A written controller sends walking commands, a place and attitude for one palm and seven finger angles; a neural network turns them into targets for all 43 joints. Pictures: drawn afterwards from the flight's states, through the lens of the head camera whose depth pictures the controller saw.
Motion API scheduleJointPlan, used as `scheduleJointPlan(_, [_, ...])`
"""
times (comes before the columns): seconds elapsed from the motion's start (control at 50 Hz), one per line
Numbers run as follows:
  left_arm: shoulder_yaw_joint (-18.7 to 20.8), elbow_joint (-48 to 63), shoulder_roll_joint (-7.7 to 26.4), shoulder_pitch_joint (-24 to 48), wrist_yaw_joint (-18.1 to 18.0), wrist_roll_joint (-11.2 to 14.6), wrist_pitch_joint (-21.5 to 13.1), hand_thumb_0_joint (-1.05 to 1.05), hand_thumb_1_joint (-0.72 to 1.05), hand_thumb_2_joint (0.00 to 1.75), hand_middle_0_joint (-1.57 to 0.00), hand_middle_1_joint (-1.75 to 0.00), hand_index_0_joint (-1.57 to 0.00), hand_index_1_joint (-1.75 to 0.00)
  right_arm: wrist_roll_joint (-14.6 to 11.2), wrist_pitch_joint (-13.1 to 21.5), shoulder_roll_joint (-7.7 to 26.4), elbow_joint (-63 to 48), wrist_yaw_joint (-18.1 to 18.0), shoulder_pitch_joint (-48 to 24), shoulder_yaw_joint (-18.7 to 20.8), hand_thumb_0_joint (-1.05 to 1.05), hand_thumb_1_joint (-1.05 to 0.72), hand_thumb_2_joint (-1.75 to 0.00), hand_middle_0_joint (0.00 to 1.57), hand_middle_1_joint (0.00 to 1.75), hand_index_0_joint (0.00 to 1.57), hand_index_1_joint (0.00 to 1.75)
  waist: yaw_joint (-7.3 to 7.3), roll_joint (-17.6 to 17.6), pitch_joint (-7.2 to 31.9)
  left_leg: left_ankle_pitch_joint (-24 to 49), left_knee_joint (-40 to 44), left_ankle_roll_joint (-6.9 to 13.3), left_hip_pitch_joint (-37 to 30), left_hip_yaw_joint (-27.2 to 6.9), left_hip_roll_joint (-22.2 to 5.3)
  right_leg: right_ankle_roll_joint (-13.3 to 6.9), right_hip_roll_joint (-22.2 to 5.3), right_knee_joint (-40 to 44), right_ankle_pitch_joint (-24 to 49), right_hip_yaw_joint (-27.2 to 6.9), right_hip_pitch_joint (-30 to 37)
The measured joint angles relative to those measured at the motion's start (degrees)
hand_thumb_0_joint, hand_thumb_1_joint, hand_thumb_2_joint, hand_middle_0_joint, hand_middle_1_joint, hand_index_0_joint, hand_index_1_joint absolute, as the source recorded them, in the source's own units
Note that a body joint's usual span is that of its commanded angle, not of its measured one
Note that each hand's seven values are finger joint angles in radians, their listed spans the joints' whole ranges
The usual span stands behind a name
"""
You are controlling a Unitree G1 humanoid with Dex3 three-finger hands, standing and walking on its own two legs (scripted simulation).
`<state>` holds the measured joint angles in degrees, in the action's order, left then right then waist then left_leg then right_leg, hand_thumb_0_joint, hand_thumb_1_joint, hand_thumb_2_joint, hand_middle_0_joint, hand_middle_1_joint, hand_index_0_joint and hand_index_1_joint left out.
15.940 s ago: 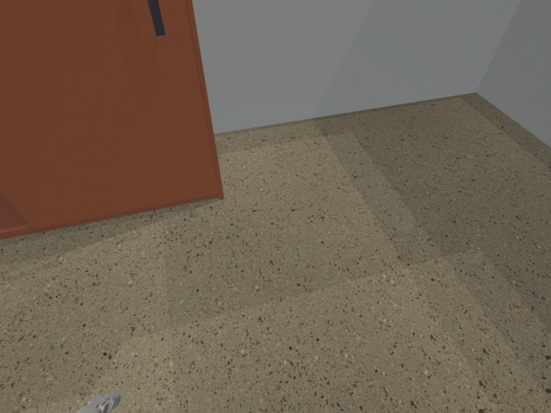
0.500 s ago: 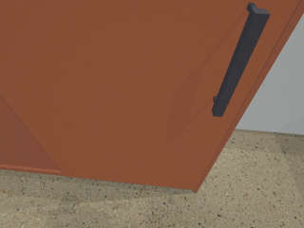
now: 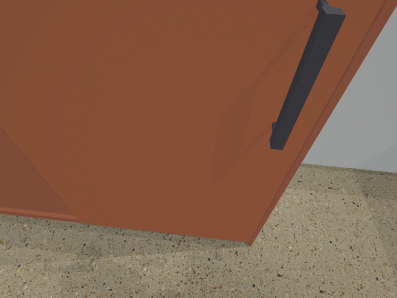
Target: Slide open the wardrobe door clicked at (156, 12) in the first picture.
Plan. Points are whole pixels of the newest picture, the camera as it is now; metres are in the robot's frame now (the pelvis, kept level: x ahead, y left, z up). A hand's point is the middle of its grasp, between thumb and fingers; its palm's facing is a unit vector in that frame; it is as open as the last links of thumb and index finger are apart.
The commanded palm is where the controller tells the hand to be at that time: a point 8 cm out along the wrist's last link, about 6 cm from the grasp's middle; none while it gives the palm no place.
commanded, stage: look again from close up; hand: right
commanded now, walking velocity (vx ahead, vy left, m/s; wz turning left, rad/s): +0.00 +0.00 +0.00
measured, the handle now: (295, 86) +0.46 -0.15 +0.21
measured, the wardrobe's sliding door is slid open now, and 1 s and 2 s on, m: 0.00 0.00 0.00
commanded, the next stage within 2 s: raise the hand with hooked fingers in 0.20 s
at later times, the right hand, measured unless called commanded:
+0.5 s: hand (302, 272) +0.19 -0.18 -0.02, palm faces +0.26 +0.95 -0.18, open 7.5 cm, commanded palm +0.11 -0.22 -0.03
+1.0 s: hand (318, 267) +0.18 -0.18 +0.06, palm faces +0.02 +0.99 -0.11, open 10.3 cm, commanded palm +0.14 -0.25 +0.06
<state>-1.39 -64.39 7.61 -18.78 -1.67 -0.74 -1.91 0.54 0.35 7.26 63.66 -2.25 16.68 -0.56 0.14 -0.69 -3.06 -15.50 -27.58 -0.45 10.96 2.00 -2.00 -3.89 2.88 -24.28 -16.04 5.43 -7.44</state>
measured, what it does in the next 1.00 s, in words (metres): shifts its weight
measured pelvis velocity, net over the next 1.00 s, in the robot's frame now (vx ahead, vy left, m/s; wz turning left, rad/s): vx -0.03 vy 0.05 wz -0.08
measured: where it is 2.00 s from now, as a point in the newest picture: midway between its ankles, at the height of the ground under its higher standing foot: outside the picture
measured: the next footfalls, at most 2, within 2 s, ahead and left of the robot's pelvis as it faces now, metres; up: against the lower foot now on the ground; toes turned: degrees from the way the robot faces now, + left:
none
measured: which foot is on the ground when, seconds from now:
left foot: down 0.00-1.00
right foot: down 0.00-1.00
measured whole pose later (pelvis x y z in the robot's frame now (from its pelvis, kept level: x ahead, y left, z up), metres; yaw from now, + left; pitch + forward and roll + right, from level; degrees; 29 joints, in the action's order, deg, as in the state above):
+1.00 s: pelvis -0.03 +0.05 -0.04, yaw -4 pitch +4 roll +2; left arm -4.0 -35.1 13.1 -11.0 -4.3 2.8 -14.5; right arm -18.1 20.0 17.1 0.1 21.9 14.4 13.0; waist -2.2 -2.3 2.6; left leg -22.3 -45.6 3.5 28.0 9.2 0.8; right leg -0.1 -1.3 -49.5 -24.3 -1.4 -29.6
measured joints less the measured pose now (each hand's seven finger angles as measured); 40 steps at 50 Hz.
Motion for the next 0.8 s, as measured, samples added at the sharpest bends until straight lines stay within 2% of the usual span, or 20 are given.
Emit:
scheduleJointPlan(0.32, [0.44,-0.18,0.41,2.61,-0.34,0.16,0.17,0.0,0.91,0.89,-0.19,-0.3,-0.2,-0.3,0.28,0.52,-0.52,1.01,-0.49,0.19,-0.13,0.01,-0.91,-0.9,0.2,0.3,0.2,0.3,-0.29,0.44,0.04,-0.32,0.57,0.29,-0.55,0.38,0.7,0.6,-0.75,-0.7,-0.71,-0.34,-0.12])
scheduleJointPlan(0.34, [0.19,2.2,0.78,1.7,-0.54,0.66,0.03,0.01,0.92,0.89,-0.2,-0.3,-0.2,-0.3,-1.49,-3.71,0.08,-7.83,-1.23,3.16,0.04,0.02,-0.93,-0.9,0.2,0.3,0.2,0.3,-0.2,0.63,0.14,-0.41,0.09,0.33,0.02,0.49,0.82,0.69,-0.93,-1.64,-1.12,-0.42,-0.88])
scheduleJointPlan(0.36, [-0.08,4.75,1.15,0.24,-1.2,1.17,-2.12,0.01,0.93,0.89,-0.2,-0.3,-0.2,-0.3,-2.89,-6.3,1.29,-18.6,-2.12,6.82,0.65,0.04,-0.95,-0.9,0.21,0.31,0.21,0.3,-0.57,1.18,0.44,-0.79,-0.82,0.47,0.67,0.28,0.72,0.74,-0.83,-1.79,-1.33,-0.22,-1.06])
scheduleJointPlan(0.4, [0.5,8.08,2.06,-1.75,-2.2,2.23,-7.41,0.02,0.93,0.89,-0.2,-0.3,-0.2,-0.3,-4.95,-4.06,3.69,-34.3,-4.99,11.02,1.3,0.05,-0.96,-0.9,0.21,0.31,0.21,0.3,-1.0,1.96,2.3,-2.03,-3.14,0.64,2.35,0.13,0.03,1.01,-0.2,-1.95,-1.37,-0.13,-1.83])
scheduleJointPlan(0.44, [1.2,11.76,3.71,-2.1,-2.56,3.27,-10.46,0.02,0.93,0.89,-0.2,-0.3,-0.2,-0.3,-6.93,-3.25,4.75,-46.12,-6.64,11.08,1.47,0.05,-0.94,-0.89,0.21,0.32,0.21,0.32,-0.44,1.3,3.7,-3.02,-4.66,0.6,3.11,0.92,-0.48,1.01,0.15,-3.39,-1.73,-0.92,-2.95])
scheduleJointPlan(0.48, [1.61,15.24,5.88,-0.82,-2.64,3.18,-12.7,0.02,0.92,0.89,-0.2,-0.3,-0.2,-0.3,-7.83,-0.47,4.46,-54.87,-6.32,8.79,1.69,0.05,-0.91,-0.88,0.2,0.34,0.2,0.33,0.54,-0.3,4.94,-3.28,-5.44,0.56,3.8,1.92,-0.38,0.93,-0.11,-5.94,-2.6,-1.83,-4.78])
scheduleJointPlan(0.54, [2.43,20.36,7.57,2.84,-1.92,2.1,-14.09,0.02,0.92,0.89,-0.2,-0.3,-0.2,-0.3,-8.99,7.93,3.15,-61.49,-2.39,3.71,3.46,0.04,-0.84,-0.86,0.2,0.37,0.2,0.36,1.68,-0.99,7.93,-4.04,-8.53,1.06,7.95,2.24,0.05,1.23,-0.79,-10.31,-4.07,-2.03,-9.49])
scheduleJointPlan(0.6, [3.24,25.35,6.85,6.94,-0.21,1.85,-13.36,0.01,0.91,0.89,-0.2,-0.3,-0.2,-0.3,-12.39,18.53,1.99,-61.63,7.18,1.31,6.75,0.02,-0.77,-0.83,0.21,0.41,0.21,0.4,1.84,1.29,10.04,-5.64,-13.74,1.95,13.9,1.44,0.81,2.05,-1.84,-15.23,-5.87,-1.14,-14.84])
scheduleJointPlan(0.64, [3.48,29.29,6.55,8.83,0.68,1.91,-12.19,0.01,0.91,0.89,-0.2,-0.3,-0.2,-0.3,-14.06,22.19,2.29,-60.42,13.85,2.33,8.77,0.01,-0.72,-0.82,0.21,0.43,0.21,0.43,1.68,3.1,9.82,-6.73,-16.81,2.59,16.55,1.31,1.3,2.5,-2.5,-18.26,-7.02,-0.96,-17.33])
scheduleJointPlan(0.66, [3.54,31.3,6.67,9.46,0.89,2.1,-11.52,0.01,0.91,0.89,-0.2,-0.3,-0.2,-0.3,-14.32,22.11,2.81,-60.02,16.1,3.6,9.48,0.01,-0.69,-0.81,0.22,0.45,0.22,0.44,1.41,3.75,9.44,-7.2,-18.02,2.87,17.48,1.4,1.51,2.69,-2.78,-19.56,-7.52,-1.03,-18.28])
scheduleJointPlan(0.7, [3.74,34.99,7.35,10.19,0.86,2.36,-10.14,0.01,0.91,0.89,-0.2,-0.3,-0.2,-0.3,-14.62,19.34,4.26,-59.8,18.41,6.96,10.43,0.01,-0.64,-0.79,0.22,0.48,0.22,0.47,0.55,4.3,8.47,-7.87,-19.68,3.39,18.69,1.9,1.86,3.01,-3.26,-21.7,-8.26,-1.5,-19.81])
scheduleJointPlan(0.76, [4.14,38.16,8.21,10.12,0.0,2.4,-9.39,0.01,0.9,0.89,-0.19,-0.3,-0.2,-0.3,-15.07,15.89,5.86,-60.63,17.52,11.97,12.26,0.01,-0.57,-0.76,0.23,0.52,0.23,0.51,-1.06,3.8,7.64,-8.28,-20.53,3.8,19.6,3.34,2.24,3.46,-3.77,-23.87,-8.92,-2.93,-21.76])
scheduleJointPlan(0.8, [4.08,38.21,8.27,9.38,-0.66,2.17,-9.92,0.01,0.9,0.9,-0.19,-0.3,-0.2,-0.3,-15.7,16.75,6.39,-62.65,15.46,13.81,14.15,0.01,-0.52,-0.74,0.24,0.55,0.23,0.54,-2.29,3.17,7.5,-8.34,-20.52,3.95,19.7,4.59,2.44,3.65,-4.02,-24.98,-9.17,-4.2,-22.77])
